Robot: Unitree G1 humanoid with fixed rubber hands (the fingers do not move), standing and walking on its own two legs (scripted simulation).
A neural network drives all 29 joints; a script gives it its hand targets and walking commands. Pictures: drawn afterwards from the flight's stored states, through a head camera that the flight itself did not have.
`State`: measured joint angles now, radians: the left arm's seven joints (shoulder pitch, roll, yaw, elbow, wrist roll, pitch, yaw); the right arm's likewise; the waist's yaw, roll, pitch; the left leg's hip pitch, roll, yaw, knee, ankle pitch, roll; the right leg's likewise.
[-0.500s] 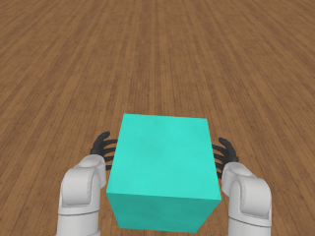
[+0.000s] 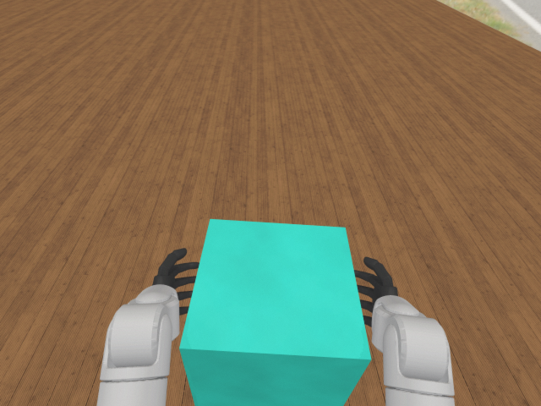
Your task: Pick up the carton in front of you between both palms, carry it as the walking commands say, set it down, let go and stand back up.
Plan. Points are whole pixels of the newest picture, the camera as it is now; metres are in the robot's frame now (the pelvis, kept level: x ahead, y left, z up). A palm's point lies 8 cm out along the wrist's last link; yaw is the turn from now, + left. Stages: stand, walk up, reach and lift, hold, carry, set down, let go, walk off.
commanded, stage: carry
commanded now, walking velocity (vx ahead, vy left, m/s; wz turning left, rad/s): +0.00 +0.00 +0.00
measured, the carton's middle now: (271, 324) +0.27 +0.00 -0.01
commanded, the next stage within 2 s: hold in 1.26 s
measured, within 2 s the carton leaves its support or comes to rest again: neither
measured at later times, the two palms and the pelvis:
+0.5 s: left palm (167, 318) +0.25 +0.15 +0.04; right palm (377, 328) +0.25 -0.15 +0.04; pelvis -0.03 +0.00 +0.00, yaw +0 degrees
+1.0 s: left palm (163, 329) +0.23 +0.15 +0.04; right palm (381, 339) +0.23 -0.15 +0.04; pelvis -0.05 +0.00 +0.00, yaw +0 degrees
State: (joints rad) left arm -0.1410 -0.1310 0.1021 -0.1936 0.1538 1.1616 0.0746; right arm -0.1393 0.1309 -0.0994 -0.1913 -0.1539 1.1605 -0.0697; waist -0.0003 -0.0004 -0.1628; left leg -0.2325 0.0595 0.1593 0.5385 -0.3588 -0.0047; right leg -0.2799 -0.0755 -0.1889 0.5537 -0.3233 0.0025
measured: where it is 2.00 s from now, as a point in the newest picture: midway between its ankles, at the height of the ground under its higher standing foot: outside the picture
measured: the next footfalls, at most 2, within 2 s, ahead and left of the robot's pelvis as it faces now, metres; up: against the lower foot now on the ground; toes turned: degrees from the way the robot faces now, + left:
none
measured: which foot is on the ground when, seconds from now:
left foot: down 0.00-1.00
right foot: down 0.00-1.00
